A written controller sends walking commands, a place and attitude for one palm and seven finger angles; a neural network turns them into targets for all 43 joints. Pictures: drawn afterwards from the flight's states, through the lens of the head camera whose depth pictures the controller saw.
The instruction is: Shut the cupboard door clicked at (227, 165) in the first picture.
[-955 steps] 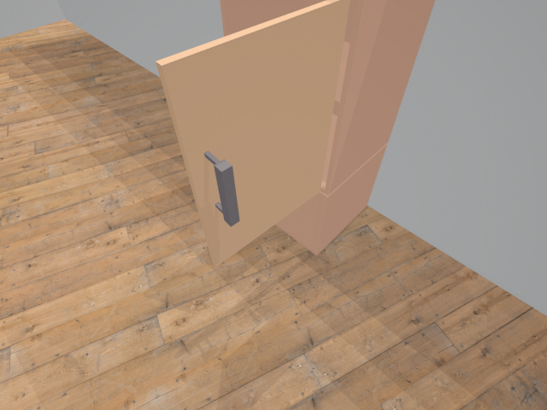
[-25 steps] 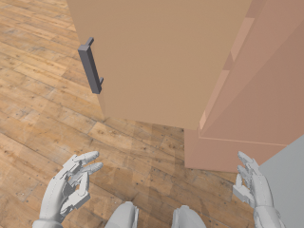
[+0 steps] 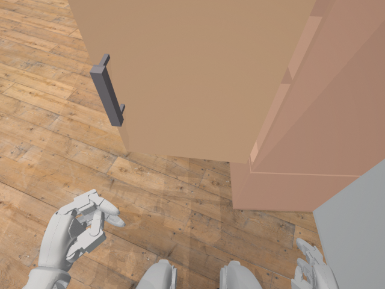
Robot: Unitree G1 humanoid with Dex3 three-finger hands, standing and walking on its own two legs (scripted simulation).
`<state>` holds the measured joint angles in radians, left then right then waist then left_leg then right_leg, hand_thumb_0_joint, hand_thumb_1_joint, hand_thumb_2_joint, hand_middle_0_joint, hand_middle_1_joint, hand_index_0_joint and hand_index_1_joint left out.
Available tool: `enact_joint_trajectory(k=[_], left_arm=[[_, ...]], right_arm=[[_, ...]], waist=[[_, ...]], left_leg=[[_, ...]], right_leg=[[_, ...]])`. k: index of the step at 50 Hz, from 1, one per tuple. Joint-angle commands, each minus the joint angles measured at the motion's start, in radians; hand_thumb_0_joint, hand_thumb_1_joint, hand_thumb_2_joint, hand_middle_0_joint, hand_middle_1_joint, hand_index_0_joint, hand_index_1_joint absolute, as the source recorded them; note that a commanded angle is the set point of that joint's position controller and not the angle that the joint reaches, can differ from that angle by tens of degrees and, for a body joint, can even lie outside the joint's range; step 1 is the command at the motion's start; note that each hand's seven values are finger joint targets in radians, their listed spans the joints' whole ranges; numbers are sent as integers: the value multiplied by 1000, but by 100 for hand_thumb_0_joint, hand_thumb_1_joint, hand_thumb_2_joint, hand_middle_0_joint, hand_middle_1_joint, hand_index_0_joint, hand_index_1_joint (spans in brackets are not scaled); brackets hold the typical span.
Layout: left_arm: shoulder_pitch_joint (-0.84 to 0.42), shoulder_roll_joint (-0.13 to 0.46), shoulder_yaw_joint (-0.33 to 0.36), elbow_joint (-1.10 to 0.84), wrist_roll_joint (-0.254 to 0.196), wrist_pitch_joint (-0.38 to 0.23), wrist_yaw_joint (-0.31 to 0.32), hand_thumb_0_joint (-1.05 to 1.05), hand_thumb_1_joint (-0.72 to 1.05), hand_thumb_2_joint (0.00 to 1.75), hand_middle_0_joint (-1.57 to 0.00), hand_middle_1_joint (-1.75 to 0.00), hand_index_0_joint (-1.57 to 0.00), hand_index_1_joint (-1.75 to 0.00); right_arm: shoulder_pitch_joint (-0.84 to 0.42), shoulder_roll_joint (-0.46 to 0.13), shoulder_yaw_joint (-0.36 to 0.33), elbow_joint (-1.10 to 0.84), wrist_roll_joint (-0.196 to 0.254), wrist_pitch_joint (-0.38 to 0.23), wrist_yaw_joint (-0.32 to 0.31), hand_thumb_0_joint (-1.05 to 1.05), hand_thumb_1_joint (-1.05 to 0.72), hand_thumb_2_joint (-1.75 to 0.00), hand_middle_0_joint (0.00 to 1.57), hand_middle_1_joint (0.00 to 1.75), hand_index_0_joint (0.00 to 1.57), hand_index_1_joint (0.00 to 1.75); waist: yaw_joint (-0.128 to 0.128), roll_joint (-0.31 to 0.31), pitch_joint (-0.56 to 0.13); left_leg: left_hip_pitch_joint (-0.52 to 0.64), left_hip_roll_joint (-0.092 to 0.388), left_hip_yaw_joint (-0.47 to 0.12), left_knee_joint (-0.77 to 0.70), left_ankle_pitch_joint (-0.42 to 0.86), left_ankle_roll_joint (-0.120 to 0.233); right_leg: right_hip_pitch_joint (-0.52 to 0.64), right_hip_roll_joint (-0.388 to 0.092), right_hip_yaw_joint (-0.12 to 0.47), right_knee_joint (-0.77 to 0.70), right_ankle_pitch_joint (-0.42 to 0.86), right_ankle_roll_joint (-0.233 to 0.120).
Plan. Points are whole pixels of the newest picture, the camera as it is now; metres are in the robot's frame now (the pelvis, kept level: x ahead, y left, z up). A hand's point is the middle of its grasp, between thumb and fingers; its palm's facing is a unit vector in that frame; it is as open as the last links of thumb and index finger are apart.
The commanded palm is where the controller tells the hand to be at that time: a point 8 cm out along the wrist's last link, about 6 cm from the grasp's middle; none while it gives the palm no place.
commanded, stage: raise the hand and make a fist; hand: left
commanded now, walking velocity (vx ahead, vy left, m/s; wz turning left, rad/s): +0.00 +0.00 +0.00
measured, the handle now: (112, 92) +0.53 +0.23 +0.07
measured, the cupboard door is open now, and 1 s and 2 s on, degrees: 85 85 85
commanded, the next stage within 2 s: bring the fist close to the handle in 0.96 s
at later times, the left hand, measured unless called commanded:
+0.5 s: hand (93, 220) +0.23 +0.19 +0.07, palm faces -0.05 -1.00 -0.04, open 3.1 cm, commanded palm +0.21 +0.24 +0.07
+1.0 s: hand (96, 220) +0.23 +0.18 +0.07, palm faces -0.05 -1.00 -0.04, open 3.1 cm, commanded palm +0.21 +0.23 +0.07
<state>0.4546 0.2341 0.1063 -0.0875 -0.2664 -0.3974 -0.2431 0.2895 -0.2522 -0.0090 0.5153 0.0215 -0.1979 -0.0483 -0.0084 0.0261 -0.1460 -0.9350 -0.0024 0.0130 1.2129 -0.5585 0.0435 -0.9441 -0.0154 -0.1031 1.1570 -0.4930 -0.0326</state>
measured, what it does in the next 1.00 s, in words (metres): stands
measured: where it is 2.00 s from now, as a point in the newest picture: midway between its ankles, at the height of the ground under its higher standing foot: outside the picture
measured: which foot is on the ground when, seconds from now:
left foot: down 0.00-1.00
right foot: down 0.00-1.00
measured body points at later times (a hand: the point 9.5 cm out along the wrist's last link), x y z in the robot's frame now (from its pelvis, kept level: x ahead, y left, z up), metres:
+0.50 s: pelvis +0.01 +0.00 +0.01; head +0.08 +0.01 +0.46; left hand +0.23 +0.24 +0.07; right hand +0.21 -0.22 -0.06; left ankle +0.02 +0.09 -0.64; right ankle +0.04 -0.11 -0.64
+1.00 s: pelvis +0.01 -0.01 +0.01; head +0.07 +0.00 +0.46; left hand +0.22 +0.23 +0.08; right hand +0.19 -0.25 -0.06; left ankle +0.02 +0.09 -0.64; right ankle +0.04 -0.11 -0.64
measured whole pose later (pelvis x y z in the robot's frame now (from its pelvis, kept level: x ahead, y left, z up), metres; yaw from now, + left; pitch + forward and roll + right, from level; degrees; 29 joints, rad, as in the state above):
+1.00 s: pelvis +0.01 -0.01 +0.01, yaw +0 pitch +14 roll -2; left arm 0.39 0.26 0.16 -0.03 -0.30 -0.37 -0.31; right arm 0.26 -0.25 0.01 0.47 0.03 -0.17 -0.05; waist 0.00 0.03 -0.14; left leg -0.85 0.00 0.00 1.14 -0.54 0.03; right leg -0.86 0.00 -0.11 1.09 -0.48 -0.04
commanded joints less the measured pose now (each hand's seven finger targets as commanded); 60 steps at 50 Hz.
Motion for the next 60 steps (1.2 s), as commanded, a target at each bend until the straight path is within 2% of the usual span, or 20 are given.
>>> enact_joint_trajectory(k=[1, 5, 8, 10, 13, 15, 21, 25, 27, 30, 32, 34, 35, 39, 40, 44, 53, 55, 57, 60], left_arm=[[-13, 112, 68, -237, -14, -75, -2, 0, 90, 90, -108, -126, -108, -126], [-17, 125, 82, -247, -11, -65, 8, 0, 90, 90, -115, -134, -115, -134], [-13, 100, 68, -235, -17, -53, -3, 0, 90, 90, -121, -140, -121, -140], [-24, 122, 83, -227, -13, -42, -11, 0, 90, 90, -124, -144, -124, -144], [-32, 110, 74, -222, -21, -27, -29, 0, 90, 90, -130, -150, -130, -150], [-61, 135, 95, -217, -24, -20, -35, 0, 90, 90, -130, -150, -130, -150], [-87, 141, 114, -213, -40, -15, -50, 0, 90, 90, -130, -150, -130, -150], [-106, 161, 138, -182, -53, -11, -62, 0, 90, 90, -130, -150, -130, -150], [-107, 153, 134, -168, -58, -9, -68, 0, 90, 90, -130, -150, -130, -150], [-103, 151, 134, -135, -64, -3, -77, 0, 90, 90, -130, -150, -130, -150], [-108, 154, 138, -154, -68, -10, -79, 0, 90, 90, -130, -150, -130, -150], [-104, 144, 132, -147, -66, -17, -76, 0, 90, 90, -130, -150, -130, -150], [-112, 164, 144, -144, -65, -21, -74, 0, 90, 90, -130, -150, -130, -150], [-107, 154, 134, -166, -58, -42, -61, 0, 90, 90, -130, -150, -130, -150], [-107, 171, 149, -156, -56, -40, -57, 0, 90, 90, -130, -150, -130, -150], [-105, 147, 128, -151, -54, -45, -55, 0, 90, 90, -130, -150, -130, -150], [-122, 151, 127, -148, -59, -37, -65, 0, 90, 90, -130, -150, -130, -150], [-208, 187, 155, -119, -57, -40, -64, 0, 90, 90, -130, -150, -130, -150], [-309, 175, 137, -112, -52, -49, -69, 0, 90, 90, -130, -150, -130, -150], [-379, 178, 133, -66, -55, -38, -78, 0, 90, 90, -130, -150, -130, -150]], right_arm=[[-76, -119, -43, -197, 1, -58, -9, 0, -90, -90, 20, 30, 20, 30], [-66, -118, -43, -204, -1, -39, -9, 0, -90, -90, 20, 30, 20, 30], [-59, -118, -43, -210, 1, -27, -7, 0, -90, -90, 20, 30, 20, 30], [-59, -121, -40, -210, 0, -20, -7, 0, -90, -90, 20, 30, 20, 30], [-54, -119, -37, -220, 2, -12, -5, 0, -90, -90, 20, 30, 20, 30], [-58, -121, -33, -218, 2, -10, -8, 0, -90, -90, 20, 30, 20, 30], [-56, -119, -26, -215, 3, -14, -9, 0, -90, -90, 20, 30, 20, 30], [-58, -122, -27, -209, 5, -18, -12, 0, -90, -90, 20, 30, 20, 30], [-58, -121, -24, -208, 8, -20, -12, 0, -90, -90, 20, 30, 20, 30], [-61, -125, -25, -205, 11, -22, -14, 0, -90, -90, 20, 30, 20, 30], [-60, -123, -27, -205, 10, -28, -13, 0, -90, -90, 20, 30, 20, 30], [-57, -123, -30, -203, 11, -30, -12, 0, -90, -90, 20, 30, 20, 30], [-63, -125, -29, -201, 8, -31, -13, 0, -90, -90, 20, 30, 20, 30], [-60, -123, -30, -200, 8, -33, -8, 0, -90, -90, 20, 30, 20, 30], [-61, -125, -30, -199, 6, -30, -9, 0, -90, -90, 20, 30, 20, 30], [-59, -124, -31, -200, 8, -27, -8, 0, -90, -90, 20, 30, 20, 30], [-62, -124, -27, -203, 10, -26, -14, 0, -90, -90, 20, 30, 20, 30], [-56, -131, -23, -184, 7, -23, -21, 0, -90, -90, 20, 30, 20, 30], [-61, -132, -19, -170, 9, -30, -24, 0, -90, -90, 20, 30, 20, 30], [-55, -140, -18, -157, 11, -37, -30, 0, -90, -90, 20, 30, 20, 30]], waist=[[15, 30, -213], [11, 37, -213], [3, 31, -209], [2, 44, -206], [-1, 42, -203], [0, 39, -200], [5, 51, -209], [5, 14, -212], [7, 26, -200], [6, -2, -181], [11, 6, -209], [8, -8, -193], [10, 4, -189], [12, 38, -193], [13, 33, -187], [6, 24, -180], [-1, -3, -178], [-13, -13, -165], [-20, 34, -177], [-22, 31, -198]], left_leg=[[125, -4, -79, -225, 241, -28], [148, -3, -77, -226, 275, -29], [162, -2, -74, -225, 299, -35], [165, -1, -75, -222, 320, -33], [178, 0, -76, -230, 323, -37], [170, -1, -77, -228, 317, -34], [189, -2, -76, -240, 338, -39], [169, -4, -71, -240, 313, -32], [168, -5, -69, -251, 301, -35], [145, -7, -63, -248, 274, -28], [149, -8, -61, -248, 287, -29], [152, -6, -60, -252, 282, -29], [140, -8, -60, -244, 281, -26], [161, -7, -60, -257, 272, -30], [150, -8, -61, -254, 275, -28], [153, -7, -59, -260, 259, -30], [135, -8, -57, -248, 228, -24], [110, -6, -57, -226, 221, -20], [125, -4, -62, -227, 211, -23], [137, -4, -67, -231, 215, -21]], right_leg=[[194, 25, 47, -149, 125, -7], [203, 34, 41, -151, 164, -7], [212, 34, 39, -157, 200, -3], [217, 38, 40, -156, 219, -7], [223, 37, 36, -166, 226, -4], [235, 40, 41, -169, 224, -7], [258, 36, 39, -180, 244, -7], [281, 36, 51, -196, 227, -4], [286, 32, 54, -205, 213, -4], [299, 30, 70, -229, 180, -3], [317, 23, 78, -226, 195, -1], [303, 25, 72, -227, 188, 1], [304, 26, 80, -226, 186, -2], [285, 25, 70, -220, 172, -3], [289, 28, 71, -218, 174, -6], [280, 26, 69, -223, 164, -1], [286, 23, 84, -239, 128, 2], [272, 27, 93, -236, 115, 2], [243, 25, 86, -222, 108, 1], [248, 27, 82, -220, 117, -1]])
